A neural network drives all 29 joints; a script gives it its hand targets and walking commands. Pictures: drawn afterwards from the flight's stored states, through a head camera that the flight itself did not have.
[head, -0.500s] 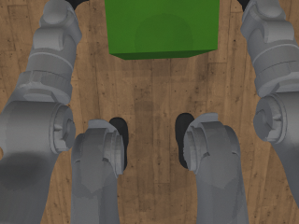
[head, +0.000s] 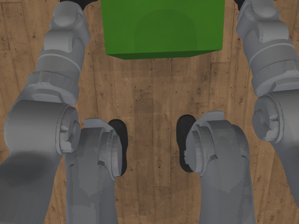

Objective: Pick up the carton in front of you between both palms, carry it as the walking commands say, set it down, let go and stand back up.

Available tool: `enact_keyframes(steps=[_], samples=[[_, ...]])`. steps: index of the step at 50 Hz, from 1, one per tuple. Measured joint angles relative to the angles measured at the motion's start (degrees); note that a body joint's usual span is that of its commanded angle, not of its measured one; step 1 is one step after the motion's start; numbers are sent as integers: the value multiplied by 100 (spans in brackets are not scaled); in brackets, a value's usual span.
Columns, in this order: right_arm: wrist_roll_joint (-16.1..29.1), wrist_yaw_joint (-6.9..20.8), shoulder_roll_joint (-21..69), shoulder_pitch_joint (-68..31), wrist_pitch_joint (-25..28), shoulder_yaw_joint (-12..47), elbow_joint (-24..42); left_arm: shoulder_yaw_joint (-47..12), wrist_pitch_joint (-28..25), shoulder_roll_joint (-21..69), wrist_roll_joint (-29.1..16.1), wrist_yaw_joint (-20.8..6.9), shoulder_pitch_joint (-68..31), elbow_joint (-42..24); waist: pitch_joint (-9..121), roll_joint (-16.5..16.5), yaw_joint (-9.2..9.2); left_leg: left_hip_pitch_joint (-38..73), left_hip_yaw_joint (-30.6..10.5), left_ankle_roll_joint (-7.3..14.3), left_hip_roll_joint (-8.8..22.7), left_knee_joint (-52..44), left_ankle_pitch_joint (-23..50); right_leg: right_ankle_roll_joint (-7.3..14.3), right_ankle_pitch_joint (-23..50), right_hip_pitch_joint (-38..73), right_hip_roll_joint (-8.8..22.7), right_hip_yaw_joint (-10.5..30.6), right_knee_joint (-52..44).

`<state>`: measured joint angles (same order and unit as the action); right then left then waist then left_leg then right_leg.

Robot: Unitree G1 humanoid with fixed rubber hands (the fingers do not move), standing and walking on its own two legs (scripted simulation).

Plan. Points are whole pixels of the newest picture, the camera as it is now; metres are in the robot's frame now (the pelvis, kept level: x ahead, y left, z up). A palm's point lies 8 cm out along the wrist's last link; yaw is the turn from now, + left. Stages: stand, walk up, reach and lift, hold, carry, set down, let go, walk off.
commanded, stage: reach and lift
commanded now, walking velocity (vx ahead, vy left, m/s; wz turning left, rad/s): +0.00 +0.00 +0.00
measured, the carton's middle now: (158, 11) +0.54 -0.04 -0.25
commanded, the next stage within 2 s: none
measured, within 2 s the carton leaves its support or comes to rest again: leaves its support in 0.46 s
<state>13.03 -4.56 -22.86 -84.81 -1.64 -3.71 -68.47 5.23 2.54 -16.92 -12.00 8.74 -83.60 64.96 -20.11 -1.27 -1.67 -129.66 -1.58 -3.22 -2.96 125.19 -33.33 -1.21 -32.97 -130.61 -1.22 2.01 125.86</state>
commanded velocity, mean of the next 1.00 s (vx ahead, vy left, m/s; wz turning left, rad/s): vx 0.00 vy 0.00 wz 0.00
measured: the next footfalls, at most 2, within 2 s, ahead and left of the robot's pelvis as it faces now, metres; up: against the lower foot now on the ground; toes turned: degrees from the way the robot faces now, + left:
none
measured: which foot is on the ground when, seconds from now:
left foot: down 0.00-1.00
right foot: down 0.00-1.00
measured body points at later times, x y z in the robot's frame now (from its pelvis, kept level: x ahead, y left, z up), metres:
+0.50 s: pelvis +0.00 +0.00 -0.01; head +0.36 -0.03 +0.26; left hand +0.56 +0.11 -0.16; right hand +0.55 -0.19 -0.17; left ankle +0.11 +0.13 -0.34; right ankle +0.11 -0.12 -0.34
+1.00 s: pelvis -0.01 +0.01 +0.11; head +0.26 -0.02 +0.47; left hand +0.51 +0.11 +0.04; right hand +0.50 -0.19 +0.04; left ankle +0.11 +0.13 -0.34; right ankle +0.11 -0.13 -0.34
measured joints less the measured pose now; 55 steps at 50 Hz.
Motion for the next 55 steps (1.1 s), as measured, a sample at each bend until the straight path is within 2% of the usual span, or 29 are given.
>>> enact_keyframes(steps=[5,8,11,14,17,20,23,25,28,32,38,42,48,55], samples=[[28,7,153,-231,-11,129,-40,-163,13,120,-78,-2,-219,17,-179,3,-10,57,1,-2,-26,-72,86,-4,71,67,12,7,-68],[-57,-155,209,-391,-24,58,-136,-53,26,189,16,174,-348,64,-297,-10,-19,108,-6,-4,-49,-91,115,-13,93,128,12,9,-89],[-199,-190,215,-554,-100,-20,-281,156,88,229,205,194,-467,156,-367,-37,-32,133,-19,-14,-97,-70,135,-23,98,169,13,15,-69],[-479,-105,269,-579,-332,-244,-203,524,277,296,528,107,-462,75,-381,-78,-42,131,-42,-22,-138,27,110,-28,58,187,17,4,21],[-699,30,328,-372,-553,-456,115,805,461,373,742,0,-262,-204,-304,-119,-52,100,-55,-21,-159,141,36,-33,-20,169,16,-4,126],[-733,71,404,-68,-744,-522,524,858,603,446,731,18,-3,-518,-177,-136,-59,57,-70,-27,-178,219,-34,-34,-89,130,10,-12,198],[-640,-75,498,295,-952,-440,963,722,774,481,603,153,205,-754,37,-154,-56,8,-99,-58,-221,232,-75,-49,-126,79,-20,-8,208],[-588,-345,598,559,-1078,-404,1303,700,883,566,547,224,427,-1052,234,-153,-38,3,-134,-98,-278,197,-96,-82,-126,56,-85,23,171],[-623,-348,721,958,-1273,-502,1779,755,1035,711,577,240,872,-1536,650,-135,-9,35,-198,-184,-375,79,-113,-174,-90,50,-237,108,45],[-945,-232,1017,1394,-1500,-895,2120,1090,1226,1004,889,166,1402,-1948,1358,-107,-9,179,-241,-238,-413,-220,-85,-256,-10,165,-368,185,-271],[-1877,71,1462,1626,-1730,-1775,1914,2040,1479,1463,1881,-150,1643,-1819,2222,-66,17,542,-268,-167,-377,-953,106,-260,232,516,-452,229,-1044],[-2343,202,1645,1731,-1825,-2124,1931,2366,1603,1625,2309,-283,1728,-1848,2485,-38,41,802,-285,-138,-400,-1483,285,-253,421,773,-478,274,-1575],[-2580,277,1836,1909,-1922,-2284,2230,2449,1720,1717,2452,-388,1898,-2125,2663,-41,45,1127,-330,-136,-448,-2072,479,-251,597,1108,-472,314,-2160],[-2508,285,2007,2398,-2071,-2164,2754,2263,1848,1841,2335,-411,2359,-2571,2850,-54,51,1638,-375,-123,-456,-2574,496,-248,596,1631,-457,337,-2665]])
